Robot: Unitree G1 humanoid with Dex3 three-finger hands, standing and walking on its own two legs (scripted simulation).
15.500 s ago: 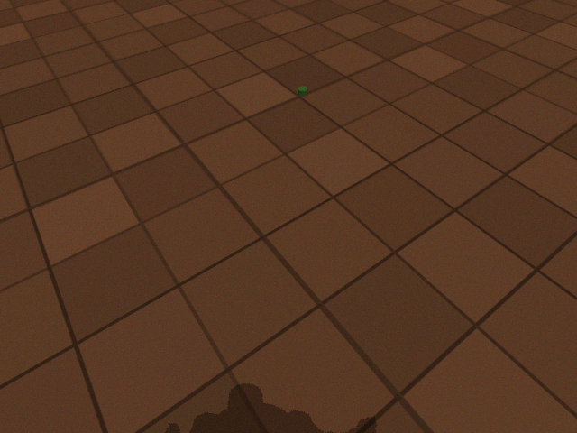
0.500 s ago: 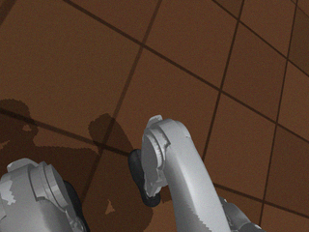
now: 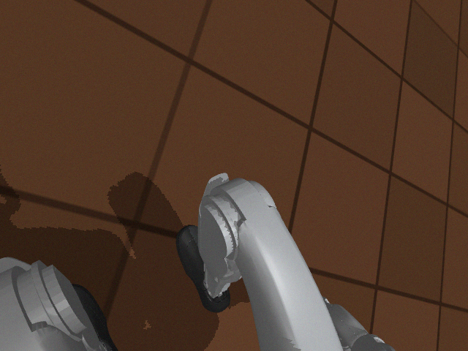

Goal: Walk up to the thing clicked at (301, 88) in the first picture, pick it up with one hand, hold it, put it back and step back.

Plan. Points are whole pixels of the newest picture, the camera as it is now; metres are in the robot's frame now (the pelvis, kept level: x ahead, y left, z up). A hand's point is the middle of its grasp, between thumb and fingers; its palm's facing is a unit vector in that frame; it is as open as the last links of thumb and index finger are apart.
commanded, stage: rest palm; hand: left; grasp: from above
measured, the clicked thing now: out of the picture +0.52 +0.36 -0.30
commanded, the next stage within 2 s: close in 1.54 s
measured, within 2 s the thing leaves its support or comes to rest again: neither
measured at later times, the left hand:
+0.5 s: hand out of the picture +0.49 +0.35 -0.24, palm faces -0.47 -0.14 -0.87, open 14.0 cm
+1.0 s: hand out of the picture +0.49 +0.34 -0.25, palm faces -0.45 -0.13 -0.89, open 13.9 cm
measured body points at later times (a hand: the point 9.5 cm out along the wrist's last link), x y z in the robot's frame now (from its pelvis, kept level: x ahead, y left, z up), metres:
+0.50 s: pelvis +0.01 +0.00 -0.01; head +0.31 +0.12 +0.30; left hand +0.52 +0.35 -0.19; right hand +0.05 -0.25 -0.06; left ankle +0.07 +0.12 -0.28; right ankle +0.12 -0.12 -0.28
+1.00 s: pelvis +0.00 +0.00 -0.01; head +0.31 +0.12 +0.30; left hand +0.51 +0.35 -0.20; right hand +0.05 -0.25 -0.07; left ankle +0.07 +0.12 -0.28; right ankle +0.12 -0.12 -0.28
